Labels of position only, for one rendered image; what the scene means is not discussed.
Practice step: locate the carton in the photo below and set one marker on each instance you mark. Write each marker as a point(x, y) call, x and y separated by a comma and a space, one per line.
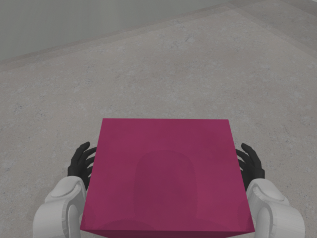
point(166, 178)

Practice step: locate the robot left forearm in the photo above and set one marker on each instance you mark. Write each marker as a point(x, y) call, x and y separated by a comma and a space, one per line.
point(59, 216)

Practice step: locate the left robot hand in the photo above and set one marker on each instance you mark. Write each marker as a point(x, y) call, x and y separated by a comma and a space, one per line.
point(79, 164)

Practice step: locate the robot right forearm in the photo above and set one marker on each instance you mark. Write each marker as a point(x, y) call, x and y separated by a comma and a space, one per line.
point(274, 216)

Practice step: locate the right robot hand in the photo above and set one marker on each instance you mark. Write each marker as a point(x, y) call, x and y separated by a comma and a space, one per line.
point(251, 167)

